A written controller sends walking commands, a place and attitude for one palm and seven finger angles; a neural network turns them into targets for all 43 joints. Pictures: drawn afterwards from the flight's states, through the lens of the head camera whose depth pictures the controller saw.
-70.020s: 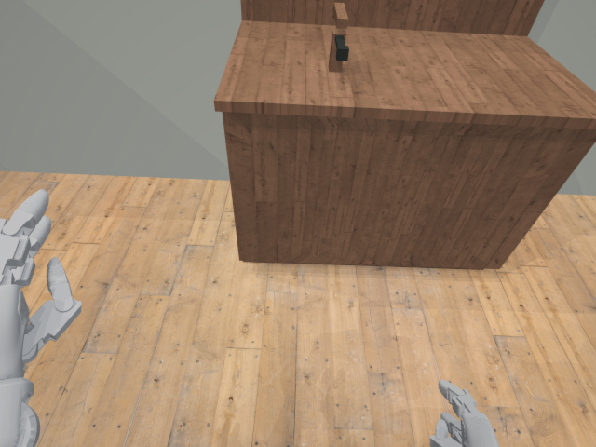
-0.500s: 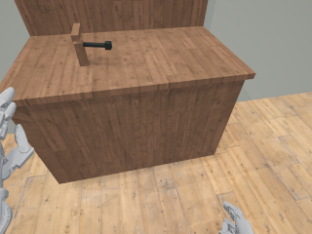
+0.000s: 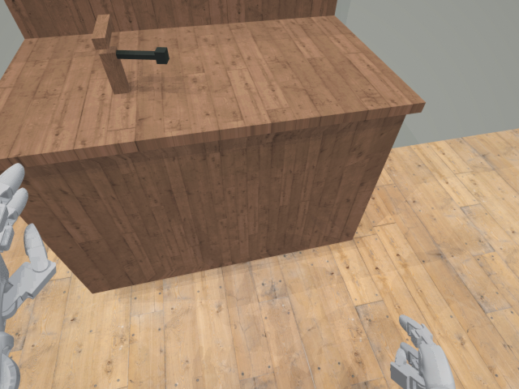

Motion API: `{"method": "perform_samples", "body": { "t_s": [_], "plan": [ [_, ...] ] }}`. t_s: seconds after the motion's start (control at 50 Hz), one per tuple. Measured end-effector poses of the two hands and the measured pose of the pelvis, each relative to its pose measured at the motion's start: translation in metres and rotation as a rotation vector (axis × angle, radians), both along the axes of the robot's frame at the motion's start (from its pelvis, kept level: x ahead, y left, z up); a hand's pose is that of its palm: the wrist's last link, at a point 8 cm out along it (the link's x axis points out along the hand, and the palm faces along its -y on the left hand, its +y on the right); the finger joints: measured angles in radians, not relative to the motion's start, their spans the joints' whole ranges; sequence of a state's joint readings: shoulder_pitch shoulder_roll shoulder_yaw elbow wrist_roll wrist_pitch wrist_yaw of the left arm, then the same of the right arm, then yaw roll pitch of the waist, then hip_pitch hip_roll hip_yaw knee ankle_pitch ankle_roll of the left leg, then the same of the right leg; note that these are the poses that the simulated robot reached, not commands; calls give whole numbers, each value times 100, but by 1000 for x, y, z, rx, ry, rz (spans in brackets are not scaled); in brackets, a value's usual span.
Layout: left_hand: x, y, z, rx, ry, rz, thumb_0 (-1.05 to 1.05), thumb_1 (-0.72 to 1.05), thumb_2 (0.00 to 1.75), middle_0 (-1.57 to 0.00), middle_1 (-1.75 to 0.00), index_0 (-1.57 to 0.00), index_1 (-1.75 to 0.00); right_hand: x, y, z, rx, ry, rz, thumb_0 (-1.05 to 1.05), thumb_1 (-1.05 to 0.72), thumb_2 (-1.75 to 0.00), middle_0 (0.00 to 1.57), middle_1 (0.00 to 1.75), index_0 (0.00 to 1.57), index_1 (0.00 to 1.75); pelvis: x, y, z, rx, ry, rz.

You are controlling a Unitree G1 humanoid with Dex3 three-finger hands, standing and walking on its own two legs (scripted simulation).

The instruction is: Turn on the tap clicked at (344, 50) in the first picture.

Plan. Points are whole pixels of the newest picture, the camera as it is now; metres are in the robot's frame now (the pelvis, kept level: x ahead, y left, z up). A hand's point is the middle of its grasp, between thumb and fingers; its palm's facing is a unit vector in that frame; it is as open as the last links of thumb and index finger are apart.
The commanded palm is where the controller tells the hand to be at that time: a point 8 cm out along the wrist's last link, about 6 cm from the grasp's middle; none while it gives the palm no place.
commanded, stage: stand and check the lever's angle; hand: left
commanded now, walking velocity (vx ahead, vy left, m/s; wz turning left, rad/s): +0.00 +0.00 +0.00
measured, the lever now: (161, 55) +0.79 +0.27 +0.13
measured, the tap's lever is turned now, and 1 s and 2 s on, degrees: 75 75 75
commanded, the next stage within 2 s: stand and wait in 0.12 s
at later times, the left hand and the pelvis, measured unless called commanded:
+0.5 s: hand (44, 263) +0.22 +0.26 +0.16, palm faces +0.38 -0.87 -0.33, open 7.4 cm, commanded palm +0.17 +0.30 +0.18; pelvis +0.00 +0.02 +0.01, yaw -1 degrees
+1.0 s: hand (47, 260) +0.23 +0.25 +0.16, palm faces +0.38 -0.86 -0.35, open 7.4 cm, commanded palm +0.17 +0.29 +0.18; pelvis +0.01 +0.02 +0.01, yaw -1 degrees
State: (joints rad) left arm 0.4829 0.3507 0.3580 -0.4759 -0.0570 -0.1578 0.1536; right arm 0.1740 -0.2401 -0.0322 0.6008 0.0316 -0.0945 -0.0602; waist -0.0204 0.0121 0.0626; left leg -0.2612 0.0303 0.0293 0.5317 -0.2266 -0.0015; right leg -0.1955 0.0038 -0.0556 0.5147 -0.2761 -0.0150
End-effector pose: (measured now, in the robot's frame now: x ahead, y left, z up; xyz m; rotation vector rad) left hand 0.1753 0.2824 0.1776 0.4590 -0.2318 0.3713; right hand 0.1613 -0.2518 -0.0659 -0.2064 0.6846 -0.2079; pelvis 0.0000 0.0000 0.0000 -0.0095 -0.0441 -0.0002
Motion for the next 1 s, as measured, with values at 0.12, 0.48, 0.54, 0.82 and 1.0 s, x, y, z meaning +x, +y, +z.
{"method": "perform_samples", "body": {
  "t_s": [0.12, 0.48, 0.54, 0.82, 1.0],
  "plan": [
    [-1, -3, -8, -56, 15, -23, 1, 89, 90, -21, -30, -21, -30, 7, 26, 4, 9, -2, 55, 1, -90, -90, 20, 30, 20, 30, 1, 6, 3, -3, 2, -3],
    [7, 15, -8, -76, 21, -15, 1, 89, 90, -21, -30, -21, -30, 9, 49, 6, 14, 15, 70, 1, -90, -90, 20, 30, 21, 30, 3, 21, 7, -9, 12, -16],
    [7, 15, -6, -69, 14, -25, 1, 89, 90, -21, -30, -21, -30, 7, 45, 7, -1, 19, 62, 1, -90, -90, 20, 30, 21, 30, 3, 21, 7, -8, 13, -16],
    [7, 15, -3, -53, 19, -11, 1, 89, 90, -21, -30, -21, -30, 6, 39, 4, 4, 26, 42, 1, -90, -90, 20, 30, 20, 30, 5, 20, 8, -8, 19, -17],
    [10, 11, -5, -60, 29, -11, 1, 89, 90, -21, -30, -21, -30, 9, 38, 3, 10, 29, 44, 1, -90, -90, 20, 30, 21, 30, 7, 17, 8, -12, 21, -17]
  ]
}}
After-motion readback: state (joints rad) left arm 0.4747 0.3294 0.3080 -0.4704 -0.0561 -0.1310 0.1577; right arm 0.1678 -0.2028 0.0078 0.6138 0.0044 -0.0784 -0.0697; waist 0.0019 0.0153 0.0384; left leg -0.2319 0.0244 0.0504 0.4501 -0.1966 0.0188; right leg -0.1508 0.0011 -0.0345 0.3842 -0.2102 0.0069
